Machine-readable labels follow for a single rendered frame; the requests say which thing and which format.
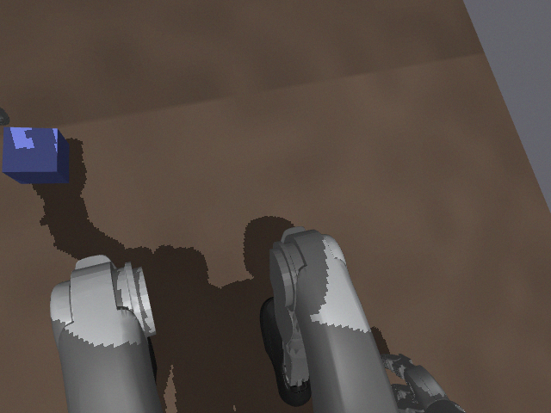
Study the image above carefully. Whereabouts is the cube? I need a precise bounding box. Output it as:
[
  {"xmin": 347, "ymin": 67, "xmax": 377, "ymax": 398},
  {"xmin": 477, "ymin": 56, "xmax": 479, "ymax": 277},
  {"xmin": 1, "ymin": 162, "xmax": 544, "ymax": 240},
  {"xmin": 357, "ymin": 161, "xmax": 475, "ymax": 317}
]
[{"xmin": 2, "ymin": 127, "xmax": 69, "ymax": 184}]

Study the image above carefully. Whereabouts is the right robot hand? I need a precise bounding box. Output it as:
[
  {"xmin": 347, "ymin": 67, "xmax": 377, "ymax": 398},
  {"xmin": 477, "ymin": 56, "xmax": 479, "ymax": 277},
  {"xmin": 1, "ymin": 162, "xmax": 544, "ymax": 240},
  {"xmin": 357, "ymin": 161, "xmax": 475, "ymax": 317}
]
[{"xmin": 381, "ymin": 354, "xmax": 449, "ymax": 413}]

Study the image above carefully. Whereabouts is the right robot foot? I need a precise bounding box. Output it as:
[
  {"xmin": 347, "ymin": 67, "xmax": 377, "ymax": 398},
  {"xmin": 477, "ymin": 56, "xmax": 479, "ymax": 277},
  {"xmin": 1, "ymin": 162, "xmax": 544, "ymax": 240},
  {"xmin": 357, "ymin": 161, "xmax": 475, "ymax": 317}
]
[{"xmin": 260, "ymin": 297, "xmax": 312, "ymax": 407}]

